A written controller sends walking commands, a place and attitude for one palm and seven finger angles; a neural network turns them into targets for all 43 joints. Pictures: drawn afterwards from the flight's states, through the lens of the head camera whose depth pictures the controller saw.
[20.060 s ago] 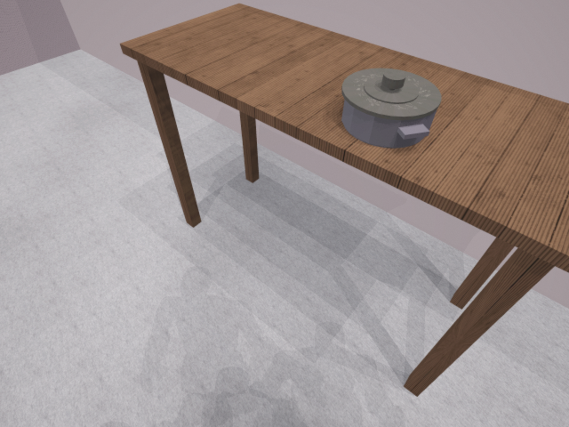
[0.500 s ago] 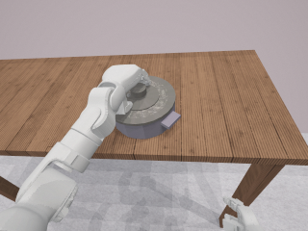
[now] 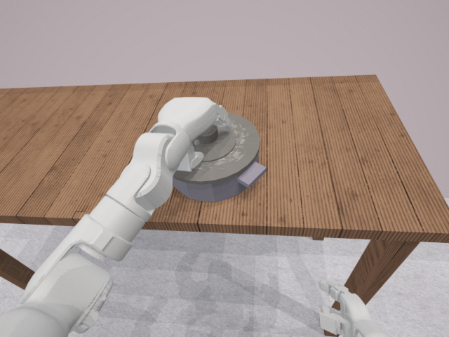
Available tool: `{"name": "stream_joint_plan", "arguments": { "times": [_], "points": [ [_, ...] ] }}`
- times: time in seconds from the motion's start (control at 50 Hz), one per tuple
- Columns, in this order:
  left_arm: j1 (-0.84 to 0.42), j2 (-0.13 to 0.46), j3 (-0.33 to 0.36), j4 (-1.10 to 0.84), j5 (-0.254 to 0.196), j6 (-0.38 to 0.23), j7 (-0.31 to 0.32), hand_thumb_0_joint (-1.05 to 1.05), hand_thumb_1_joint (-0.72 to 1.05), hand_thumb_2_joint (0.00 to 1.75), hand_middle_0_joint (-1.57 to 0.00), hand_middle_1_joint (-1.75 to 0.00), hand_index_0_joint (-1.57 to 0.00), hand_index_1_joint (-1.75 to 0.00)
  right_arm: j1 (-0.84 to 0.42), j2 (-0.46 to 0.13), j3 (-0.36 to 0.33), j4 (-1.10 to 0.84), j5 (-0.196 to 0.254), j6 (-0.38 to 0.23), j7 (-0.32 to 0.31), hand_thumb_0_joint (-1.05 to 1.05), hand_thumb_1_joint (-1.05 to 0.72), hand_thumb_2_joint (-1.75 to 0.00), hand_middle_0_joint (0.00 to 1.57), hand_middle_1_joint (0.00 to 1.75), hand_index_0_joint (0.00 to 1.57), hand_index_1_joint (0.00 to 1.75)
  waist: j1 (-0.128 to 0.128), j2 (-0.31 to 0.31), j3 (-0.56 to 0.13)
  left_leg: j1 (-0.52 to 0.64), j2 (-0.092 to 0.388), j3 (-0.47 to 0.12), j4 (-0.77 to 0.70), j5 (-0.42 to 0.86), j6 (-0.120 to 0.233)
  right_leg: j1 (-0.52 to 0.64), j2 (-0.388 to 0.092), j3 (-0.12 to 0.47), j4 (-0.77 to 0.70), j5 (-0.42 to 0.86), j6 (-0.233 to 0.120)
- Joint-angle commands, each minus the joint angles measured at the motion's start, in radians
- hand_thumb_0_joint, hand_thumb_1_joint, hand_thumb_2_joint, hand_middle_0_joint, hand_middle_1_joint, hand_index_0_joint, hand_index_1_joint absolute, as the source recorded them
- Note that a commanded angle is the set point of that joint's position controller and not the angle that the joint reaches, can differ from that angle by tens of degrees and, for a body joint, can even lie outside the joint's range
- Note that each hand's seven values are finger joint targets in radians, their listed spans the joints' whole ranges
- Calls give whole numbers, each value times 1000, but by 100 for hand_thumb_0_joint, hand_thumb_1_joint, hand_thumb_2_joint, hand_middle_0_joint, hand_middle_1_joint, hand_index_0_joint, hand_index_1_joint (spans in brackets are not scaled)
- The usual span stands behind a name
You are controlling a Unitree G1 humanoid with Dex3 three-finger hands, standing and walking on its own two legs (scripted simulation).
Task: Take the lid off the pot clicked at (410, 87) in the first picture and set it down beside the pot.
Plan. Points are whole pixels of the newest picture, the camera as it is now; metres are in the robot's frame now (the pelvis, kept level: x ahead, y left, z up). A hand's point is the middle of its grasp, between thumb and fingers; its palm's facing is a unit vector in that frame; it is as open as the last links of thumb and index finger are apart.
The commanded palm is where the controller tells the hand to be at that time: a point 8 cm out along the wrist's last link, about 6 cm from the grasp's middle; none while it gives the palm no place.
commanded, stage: close the fingers and squeeze the knob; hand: left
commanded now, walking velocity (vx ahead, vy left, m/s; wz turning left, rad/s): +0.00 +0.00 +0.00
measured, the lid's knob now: (206, 132) +0.44 +0.05 +0.16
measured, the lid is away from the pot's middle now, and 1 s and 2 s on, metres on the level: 0.01 0.01 0.02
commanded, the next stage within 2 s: lift the lid straight up in 0.96 s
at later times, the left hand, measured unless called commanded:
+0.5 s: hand (198, 142) +0.40 +0.06 +0.17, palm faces -0.10 -0.07 -0.99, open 7.8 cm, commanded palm +0.37 +0.07 +0.23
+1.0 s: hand (198, 139) +0.40 +0.06 +0.17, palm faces -0.11 -0.08 -0.99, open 7.0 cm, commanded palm +0.37 +0.08 +0.23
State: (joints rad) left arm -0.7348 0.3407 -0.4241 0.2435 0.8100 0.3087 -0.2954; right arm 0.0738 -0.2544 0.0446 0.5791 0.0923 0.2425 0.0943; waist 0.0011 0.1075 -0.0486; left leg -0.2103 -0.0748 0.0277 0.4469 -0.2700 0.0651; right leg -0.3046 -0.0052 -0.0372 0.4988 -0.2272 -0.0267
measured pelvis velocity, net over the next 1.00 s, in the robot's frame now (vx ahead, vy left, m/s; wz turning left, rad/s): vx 0.00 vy -0.01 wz -0.01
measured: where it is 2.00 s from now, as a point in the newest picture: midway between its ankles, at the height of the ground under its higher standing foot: outside the picture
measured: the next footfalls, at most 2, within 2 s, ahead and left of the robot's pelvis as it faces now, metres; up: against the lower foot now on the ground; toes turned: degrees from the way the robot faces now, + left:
none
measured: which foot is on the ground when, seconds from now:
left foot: down 0.00-1.00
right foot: down 0.00-1.00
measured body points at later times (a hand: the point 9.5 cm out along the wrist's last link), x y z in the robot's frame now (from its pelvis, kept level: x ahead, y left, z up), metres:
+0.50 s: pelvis +0.00 -0.01 +0.00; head +0.00 -0.06 +0.45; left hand +0.40 +0.06 +0.23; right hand +0.19 -0.23 -0.11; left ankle -0.02 +0.08 -0.74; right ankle +0.02 -0.10 -0.74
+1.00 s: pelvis +0.00 -0.01 +0.00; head +0.00 -0.06 +0.45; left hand +0.40 +0.06 +0.23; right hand +0.19 -0.23 -0.11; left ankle -0.02 +0.08 -0.74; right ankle +0.02 -0.10 -0.74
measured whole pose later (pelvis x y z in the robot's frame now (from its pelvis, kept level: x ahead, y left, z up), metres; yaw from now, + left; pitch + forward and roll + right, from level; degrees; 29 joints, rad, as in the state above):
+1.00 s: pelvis +0.00 -0.01 +0.00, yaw -1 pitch +2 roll +1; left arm -0.73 0.37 -0.37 0.26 0.80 0.29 -0.30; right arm 0.08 -0.27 0.05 0.57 0.10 0.23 0.07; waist -0.01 0.10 -0.04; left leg -0.21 -0.06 0.03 0.44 -0.26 0.05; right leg -0.31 0.01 -0.03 0.49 -0.22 -0.04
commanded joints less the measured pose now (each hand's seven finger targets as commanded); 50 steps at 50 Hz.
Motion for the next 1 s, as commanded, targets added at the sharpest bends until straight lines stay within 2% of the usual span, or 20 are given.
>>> {"name": "stream_joint_plan", "arguments": {
  "times": [0.0, 0.02, 0.08, 0.12, 0.18, 0.22, 0.24, 0.28, 0.32, 0.36, 0.42, 0.56, 0.68, 0.72, 0.76, 0.82, 0.84, 0.86, 0.94, 0.98],
  "points": [
    [-442, 138, 137, -172, 16, -12, 35, 0, -15, 143, -94, -8, -94, -8, -171, -78, -33, -165, 2, -48, -3, 0, -90, -90, 20, 30, 20, 30, -3, -176, -317, -14, 46, -28, -54, 288, -21, 255, -11, 23, -13, 310, -26],
    [-435, 162, 163, -193, -3, -21, 40, 0, -13, 142, -95, -8, -95, -8, -170, -92, -38, -167, 2, -44, -1, 0, -90, -90, 20, 30, 20, 30, -6, -153, -318, -15, 47, -34, -49, 279, -21, 254, -17, 26, -16, 303, -30],
    [-491, 108, 100, -202, 17, -15, 34, 0, -9, 139, -97, -8, -97, -8, -176, -76, -34, -166, 4, -44, -1, 0, -90, -90, 20, 30, 20, 30, -12, -154, -319, -7, 45, -29, -61, 252, -22, 236, -10, 21, -16, 264, -27],
    [-448, 138, 143, -185, -3, -19, 43, 0, -6, 137, -98, -8, -98, -8, -169, -90, -41, -168, 2, -43, -3, 0, -90, -90, 20, 30, 20, 30, -10, -138, -326, -8, 44, -37, -48, 253, -18, 241, -14, 23, -16, 269, -31],
    [-469, 125, 118, -139, 20, -10, 38, 0, -2, 133, -90, -31, -90, -31, -167, -80, -32, -159, 3, -44, -11, 0, -90, -90, 20, 30, 20, 30, -12, -181, -310, -32, 41, -18, -58, 233, -19, 251, -15, 31, -26, 270, -21],
    [-450, 182, 175, -170, 2, -21, 43, 0, 1, 131, -87, -40, -87, -40, -168, -94, -40, -167, 2, -47, -11, 0, -90, -90, 20, 30, 20, 30, -6, -165, -331, -33, 41, -27, -51, 232, -16, 274, -22, 39, -23, 274, -25],
    [-462, 165, 153, -173, 20, -20, 38, 0, 2, 130, -87, -44, -87, -44, -175, -78, -31, -170, -1, -52, -12, 0, -90, -90, 20, 30, 20, 30, 2, -173, -355, -32, 36, -18, -60, 238, -16, 296, -20, 41, -20, 280, -21],
    [-434, 166, 153, -146, 18, -17, 35, 0, 5, 127, -85, -50, -85, -50, -170, -82, -31, -165, 2, -53, -16, 0, -90, -90, 20, 30, 20, 30, -1, -176, -320, -44, 37, -12, -60, 236, -16, 287, -22, 43, -28, 293, -18],
    [-402, 200, 193, -176, -5, -27, 38, 0, 8, 124, -84, -56, -84, -56, -174, -95, -38, -173, 1, -54, -15, 0, -90, -90, 20, 30, 20, 30, 1, -167, -331, -41, 37, -21, -49, 249, -13, 302, -28, 47, -26, 314, -22],
    [-451, 153, 138, -173, 13, -20, 30, 0, 7, 129, -87, -46, -88, -47, -178, -80, -32, -169, 3, -53, -15, 0, -90, -90, 20, 30, 20, 30, -7, -168, -318, -41, 37, -12, -57, 247, -16, 283, -23, 43, -27, 306, -18],
    [-441, 173, 162, -212, -5, -23, 33, 0, 10, 131, -89, -42, -91, -43, -180, -92, -42, -175, 4, -53, -12, 0, -90, -90, 20, 30, 20, 30, -8, -142, -338, -22, 36, -20, -48, 251, -13, 284, -25, 45, -26, 308, -23],
    [-400, 205, 186, -106, 13, -13, 29, 0, 18, 132, -92, -43, -95, -45, -170, -88, -29, -165, 4, -58, -24, 0, -90, -90, 20, 30, 20, 30, 1, -203, -296, -71, 36, -3, -61, 217, -14, 295, -28, 54, -39, 290, -11],
    [-447, 184, 160, -140, 22, -14, 28, 0, 25, 132, -96, -46, -100, -48, -172, -85, -30, -168, 5, -59, -25, 0, -90, -90, 20, 30, 20, 30, -3, -151, -333, -45, 33, -5, -54, 236, -15, 291, -27, 54, -28, 297, -16],
    [-385, 228, 213, -140, 2, -20, 31, 0, 28, 131, -98, -47, -102, -48, -167, -100, -36, -175, 4, -60, -23, 0, -90, -90, 20, 30, 20, 30, 0, -171, -341, -51, 34, -9, -42, 248, -11, 311, -30, 59, -30, 325, -16],
    [-414, 189, 169, -119, 14, -14, 25, 0, 29, 131, -100, -48, -103, -49, -165, -86, -28, -170, 4, -58, -28, 0, -90, -90, 20, 30, 20, 30, -3, -187, -321, -63, 32, 0, -53, 237, -13, 302, -30, 57, -35, 313, -10],
    [-400, 245, 224, -129, 0, -20, 30, 0, 32, 132, -102, -49, -106, -50, -166, -103, -34, -170, 4, -59, -27, 0, -90, -90, 20, 30, 20, 30, -1, -181, -313, -67, 35, -8, -51, 228, -12, 304, -34, 60, -36, 306, -14],
    [-414, 228, 203, -144, 15, -20, 26, 0, 33, 132, -102, -49, -106, -51, -172, -89, -26, -176, 2, -61, -26, 0, -90, -90, 20, 30, 20, 30, 8, -169, -342, -60, 32, -3, -58, 240, -14, 321, -31, 61, -28, 311, -13],
    [-395, 201, 182, -119, 12, -17, 24, 0, 34, 132, -103, -50, -107, -51, -171, -86, -28, -176, 4, -61, -28, 0, -90, -90, 20, 30, 20, 30, 2, -176, -316, -63, 33, -1, -53, 238, -13, 303, -30, 58, -33, 312, -12],
    [-421, 215, 192, -133, 16, -17, 26, 0, 37, 132, -105, -51, -109, -52, -165, -90, -28, -173, 3, -58, -26, 0, -90, -90, 20, 30, 20, 30, 0, -177, -332, -56, 34, -1, -57, 235, -13, 303, -28, 57, -32, 299, -12],
    [-409, 208, 188, -102, 16, -14, 25, 0, 38, 132, -106, -52, -110, -52, -162, -91, -27, -171, 4, -58, -31, 0, -90, -90, 20, 30, 20, 30, 0, -190, -300, -65, 36, 0, -60, 220, -14, 286, -28, 55, -38, 283, -11]
  ]
}}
